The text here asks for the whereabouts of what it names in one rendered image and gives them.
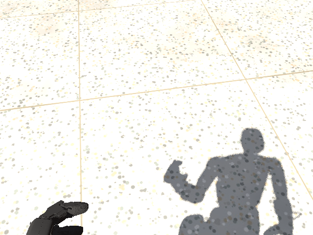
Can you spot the left robot hand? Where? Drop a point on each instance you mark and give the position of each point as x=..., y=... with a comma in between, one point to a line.
x=47, y=222

